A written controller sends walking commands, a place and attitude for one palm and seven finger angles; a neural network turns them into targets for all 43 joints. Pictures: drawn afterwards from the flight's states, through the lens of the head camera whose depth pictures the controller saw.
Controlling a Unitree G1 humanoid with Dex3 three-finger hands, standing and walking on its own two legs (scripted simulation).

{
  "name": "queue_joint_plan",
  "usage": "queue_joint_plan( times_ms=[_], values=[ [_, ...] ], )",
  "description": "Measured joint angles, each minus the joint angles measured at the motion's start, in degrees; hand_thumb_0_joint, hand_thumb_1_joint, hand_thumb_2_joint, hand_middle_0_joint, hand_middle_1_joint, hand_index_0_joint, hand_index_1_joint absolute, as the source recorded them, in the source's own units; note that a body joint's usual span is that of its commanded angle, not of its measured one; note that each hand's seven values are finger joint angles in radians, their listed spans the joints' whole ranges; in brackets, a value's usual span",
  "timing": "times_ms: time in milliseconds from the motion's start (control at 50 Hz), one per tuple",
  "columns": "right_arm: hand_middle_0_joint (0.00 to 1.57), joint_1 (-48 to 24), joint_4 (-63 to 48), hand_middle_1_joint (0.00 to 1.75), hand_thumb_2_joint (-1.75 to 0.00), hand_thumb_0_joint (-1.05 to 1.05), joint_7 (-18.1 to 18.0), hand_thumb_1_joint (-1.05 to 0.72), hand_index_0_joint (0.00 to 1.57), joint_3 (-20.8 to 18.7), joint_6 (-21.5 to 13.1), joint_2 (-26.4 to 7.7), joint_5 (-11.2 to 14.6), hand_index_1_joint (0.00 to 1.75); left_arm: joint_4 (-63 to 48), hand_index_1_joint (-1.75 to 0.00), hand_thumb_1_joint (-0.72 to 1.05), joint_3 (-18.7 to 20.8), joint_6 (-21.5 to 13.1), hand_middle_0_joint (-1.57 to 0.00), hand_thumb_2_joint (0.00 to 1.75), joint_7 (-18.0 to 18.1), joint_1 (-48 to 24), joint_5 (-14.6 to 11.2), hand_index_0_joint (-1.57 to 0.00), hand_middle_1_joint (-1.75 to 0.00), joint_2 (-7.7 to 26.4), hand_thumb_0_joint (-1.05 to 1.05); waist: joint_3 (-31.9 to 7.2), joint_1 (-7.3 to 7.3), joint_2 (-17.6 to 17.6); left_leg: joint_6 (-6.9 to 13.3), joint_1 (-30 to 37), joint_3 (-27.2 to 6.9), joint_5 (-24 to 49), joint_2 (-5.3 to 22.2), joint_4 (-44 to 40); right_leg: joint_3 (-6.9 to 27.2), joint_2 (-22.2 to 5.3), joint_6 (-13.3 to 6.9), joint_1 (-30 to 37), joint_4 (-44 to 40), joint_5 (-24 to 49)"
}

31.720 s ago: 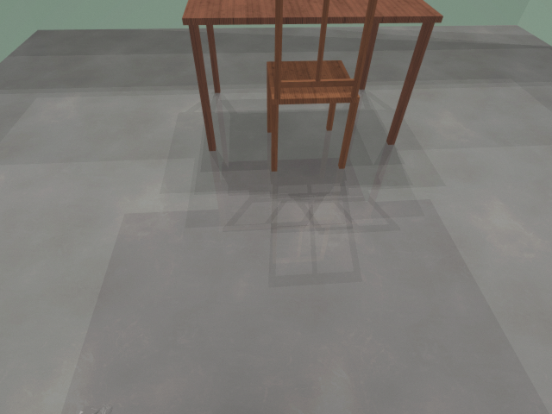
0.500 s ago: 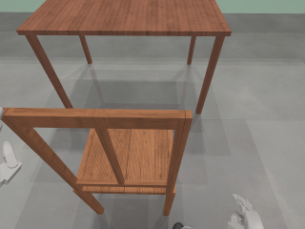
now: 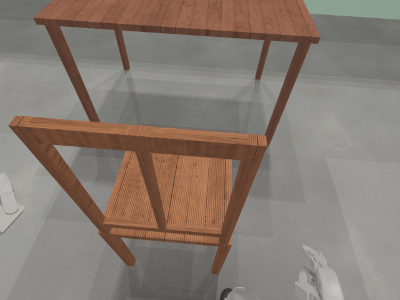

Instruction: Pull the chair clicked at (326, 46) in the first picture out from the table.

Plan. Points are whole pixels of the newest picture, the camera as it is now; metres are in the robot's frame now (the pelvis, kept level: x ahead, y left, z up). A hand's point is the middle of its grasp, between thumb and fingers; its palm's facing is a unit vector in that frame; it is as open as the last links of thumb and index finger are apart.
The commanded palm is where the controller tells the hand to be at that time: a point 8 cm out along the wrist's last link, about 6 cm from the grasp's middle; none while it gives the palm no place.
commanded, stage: step back with the hand held close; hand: left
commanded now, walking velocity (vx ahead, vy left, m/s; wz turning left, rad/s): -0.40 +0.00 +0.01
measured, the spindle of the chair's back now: (154, 196) +0.34 +0.12 -0.04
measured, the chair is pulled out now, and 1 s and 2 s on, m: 0.58 0.58 0.58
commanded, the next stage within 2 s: stop stepping back and stand still in 0.74 s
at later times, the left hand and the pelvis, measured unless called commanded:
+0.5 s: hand out of the picture +0.14 +0.27 +0.17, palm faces +0.43 -0.76 -0.49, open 7.4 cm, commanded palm +0.08 +0.30 +0.19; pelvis -0.05 +0.00 +0.01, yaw +2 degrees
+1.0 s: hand out of the picture +0.05 +0.21 +0.17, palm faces +0.23 -0.80 -0.55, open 7.4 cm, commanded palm +0.00 +0.26 +0.19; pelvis -0.16 -0.03 +0.01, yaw -3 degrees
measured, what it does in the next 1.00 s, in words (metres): walks backwards: right foot, then left foot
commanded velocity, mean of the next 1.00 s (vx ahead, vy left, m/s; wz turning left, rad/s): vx -0.29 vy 0.01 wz -0.02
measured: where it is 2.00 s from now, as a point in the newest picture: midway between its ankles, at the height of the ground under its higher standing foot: outside the picture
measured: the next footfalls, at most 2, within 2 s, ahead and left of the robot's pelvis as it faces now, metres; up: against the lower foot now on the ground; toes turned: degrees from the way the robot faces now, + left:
right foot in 0.68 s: -0.09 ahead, -0.18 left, +0.00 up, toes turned -7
left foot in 0.90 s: -0.13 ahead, +0.07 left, +0.00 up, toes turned -2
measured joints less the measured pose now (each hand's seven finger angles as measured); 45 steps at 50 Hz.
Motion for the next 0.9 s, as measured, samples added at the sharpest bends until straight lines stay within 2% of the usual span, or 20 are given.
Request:
queue_joint_plan(
  times_ms=[100,160,200,240,300,320,360,380,400,460,500,560,620,680,720,760,820,860,900],
  values=[
    [0.21,2.2,1.3,0.30,-0.90,0.01,-0.8,-0.90,0.20,-0.2,-1.9,1.3,-0.4,0.30,-5.0,-0.31,0.88,3.4,-2.2,-0.21,0.90,0.1,-0.1,-0.5,-0.22,-0.30,2.5,0.01,-0.6,1.17,-0.8,-1.1,-0.8,-1.5,-1.7,0.4,2.9,0.4,1.1,-0.3,0.8,5.1,-5.8],
    [0.21,1.1,2.8,0.30,-0.90,0.01,-0.7,-0.90,0.20,-0.5,-2.0,1.7,-0.7,0.30,-4.1,-0.31,0.88,4.8,-3.6,-0.21,0.90,0.2,-2.7,-1.1,-0.22,-0.30,2.3,0.01,-0.6,1.69,-0.2,-1.8,-0.8,-1.5,-2.3,1.1,3.9,0.3,1.7,-1.0,0.8,5.8,-6.7],
    [0.21,0.0,3.6,0.30,-0.90,0.01,-0.3,-0.90,0.20,-1.0,-1.5,1.2,-1.0,0.30,-2.1,-0.31,0.88,4.0,-3.8,-0.21,0.90,0.2,-5.1,-1.2,-0.21,-0.30,1.2,0.01,-0.6,1.19,1.3,-2.0,-1.7,-1.9,-2.0,1.5,4.4,-0.3,2.0,-1.3,0.9,4.8,-5.9],
    [0.21,-1.2,4.1,0.30,-0.90,0.01,0.1,-0.90,0.20,-1.8,-0.6,0.4,-1.0,0.30,0.1,-0.31,0.88,2.1,-3.0,-0.21,0.90,0.0,-7.0,-1.2,-0.21,-0.30,0.2,0.01,-0.3,0.17,2.3,-1.7,-3.1,-1.8,-5.2,1.1,8.0,-1.0,1.4,-1.2,1.4,2.5,-4.3],
    [0.21,-2.1,3.9,0.30,-0.90,0.01,0.4,-0.90,0.20,-2.1,1.4,-0.1,-0.4,0.30,1.8,-0.31,0.88,0.2,-1.1,-0.21,0.90,-0.6,-6.3,-1.4,-0.21,-0.30,0.5,0.01,0.0,-1.04,1.5,-1.2,-3.6,-0.3,-8.9,0.3,12.8,-1.1,-0.1,-0.9,2.0,-1.9,-1.2],
    [0.21,-2.2,3.5,0.30,-0.90,0.01,0.3,-0.90,0.20,-1.8,1.9,-0.1,-0.2,0.30,1.7,-0.31,0.88,0.3,-0.8,-0.21,0.90,-0.8,-4.7,-1.5,-0.21,-0.30,0.9,0.01,-0.2,-1.29,0.7,-1.0,-2.5,0.5,-9.1,0.4,10.7,-0.8,-0.4,-0.7,1.9,-3.2,-0.1],
    [0.21,-1.8,2.0,0.30,-0.90,0.01,0.2,-0.90,0.20,-1.0,2.5,-0.3,0.1,0.30,0.3,-0.31,0.88,1.0,-0.5,-0.21,0.90,-1.1,-0.2,-1.9,-0.21,-0.30,1.9,0.01,-0.5,-1.73,-0.5,-0.4,1.4,1.4,-6.5,1.2,0.3,-0.3,-0.5,-0.1,1.0,-4.5,1.5],
    [0.21,-1.6,1.2,0.30,-0.90,0.01,0.0,-0.90,0.20,-0.9,2.2,-0.4,-0.1,0.30,-0.9,-0.31,0.88,1.4,-0.5,-0.21,0.90,-1.1,1.7,-1.9,-0.21,-0.30,2.5,0.01,-0.3,-2.05,-0.8,0.3,2.1,1.5,-1.2,1.8,-3.8,-0.6,-0.5,0.1,0.0,-3.5,1.1],
    [0.21,-1.6,1.2,0.30,-0.90,0.01,-0.3,-0.90,0.20,-1.0,1.8,-0.1,-0.5,0.30,-1.5,-0.31,0.88,1.7,-0.6,-0.21,0.90,-1.1,2.8,-1.7,-0.21,-0.30,3.0,0.01,0.6,-1.89,-1.5,0.3,1.4,1.5,1.5,1.7,-3.1,-0.3,-0.5,0.3,-1.3,-0.2,-2.6],
    [0.20,-0.5,2.6,0.30,-0.90,0.01,-0.7,-0.90,0.20,-1.4,-0.6,1.4,-1.2,0.30,-3.3,-0.31,0.88,1.6,-0.1,-0.21,0.90,-0.6,4.7,-2.0,-0.22,-0.30,2.6,0.01,0.7,-0.02,-1.4,-0.4,0.6,1.3,0.8,3.2,-1.6,-0.4,2.0,0.4,-4.2,17.8,-14.7],
    [0.20,0.7,3.7,0.30,-0.90,0.01,-0.8,-0.90,0.20,-1.3,-2.4,2.1,-1.3,0.30,-5.3,-0.31,0.88,1.4,0.2,-0.21,0.90,-0.1,4.2,-2.8,-0.22,-0.30,1.6,0.01,-0.1,1.22,-0.1,-0.8,0.9,0.7,1.1,4.7,-2.7,-1.9,2.7,0.1,-1.9,22.0,-17.9],
    [0.20,0.9,5.1,0.30,-0.90,0.01,-0.3,-0.90,0.20,-0.6,-4.5,3.1,-1.3,0.30,-7.6,-0.31,0.88,2.0,-1.4,-0.21,0.90,0.5,1.0,-3.0,-0.22,-0.30,0.7,0.02,-0.7,3.38,0.9,-1.4,1.8,1.5,2.5,6.6,-4.5,-3.8,1.7,-0.7,4.9,15.6,-17.9],
    [0.21,-1.0,5.6,0.30,-0.90,0.01,0.5,-0.90,0.20,0.7,-5.1,4.2,-1.8,0.30,-5.9,-0.31,0.88,3.1,-3.1,-0.21,0.90,0.5,-2.7,-2.9,-0.21,-0.30,1.0,0.01,-1.0,3.81,1.5,-2.0,1.7,3.5,3.4,7.9,-5.1,-4.1,0.3,-0.9,10.9,6.0,-14.9],
    [0.21,-3.6,4.8,0.30,-0.90,0.01,1.4,-0.90,0.20,1.8,-4.7,5.1,-2.0,0.30,-1.5,-0.31,0.89,3.3,-2.9,-0.20,0.90,-0.4,-5.8,-2.8,-0.21,-0.30,2.1,0.01,-0.3,2.88,1.9,-3.0,-0.5,5.0,3.9,9.1,-3.3,-4.3,-0.6,-0.4,15.3,-3.3,-9.7],
    [0.21,-5.2,4.2,0.30,-0.90,0.01,1.9,-0.90,0.20,2.1,-3.8,4.6,-1.7,0.30,1.2,-0.31,0.89,1.9,-2.4,-0.20,0.90,-1.4,-6.7,-2.6,-0.21,-0.30,1.8,0.01,0.9,1.57,3.6,-3.3,-2.6,4.6,4.4,10.6,-1.6,-4.7,0.8,0.5,14.6,-4.7,-11.5],
    [0.21,-5.4,3.6,0.30,-0.90,0.01,2.0,-0.90,0.20,1.8,-2.6,3.7,-1.1,0.30,1.8,-0.31,0.89,-0.4,-1.4,-0.20,0.90,-2.3,-5.7,-2.6,-0.21,-0.30,1.4,0.01,1.5,-0.13,3.5,-3.1,-4.8,2.5,-0.2,8.7,3.0,-4.6,0.7,0.3,12.7,-4.0,-10.3],
    [0.21,-3.8,2.8,0.30,-0.90,0.01,1.1,-0.90,0.20,1.2,-0.6,2.2,0.0,0.30,-1.3,-0.31,0.89,-2.4,-0.6,-0.21,0.90,-3.2,-0.8,-2.5,-0.21,-0.30,2.0,0.01,1.2,-2.02,0.7,-2.6,-6.5,1.7,-7.2,4.3,10.9,-4.0,-1.0,-0.1,10.9,-5.0,-8.2],
    [0.21,-2.2,2.2,0.30,-0.90,0.01,-0.2,-0.90,0.20,1.2,0.5,1.2,0.4,0.30,-4.6,-0.31,0.88,-1.5,-0.6,-0.21,0.90,-2.8,3.9,-2.7,-0.22,-0.30,3.2,0.01,0.4,-2.94,-1.2,-2.5,-4.2,2.4,-6.1,3.3,5.4,-3.8,-1.5,0.1,9.8,-5.6,-7.0],
    [0.21,-0.5,0.8,0.30,-0.90,0.01,-1.4,-0.90,0.20,0.6,0.9,-0.3,0.4,0.30,-8.1,-0.31,0.88,0.1,-0.8,-0.21,0.90,-2.1,8.1,-3.4,-0.22,-0.30,4.8,0.01,0.3,-3.69,-0.9,-1.8,0.2,2.2,5.1,4.2,-5.9,-4.8,-0.8,0.5,8.5,-3.6,-7.3]
  ],
)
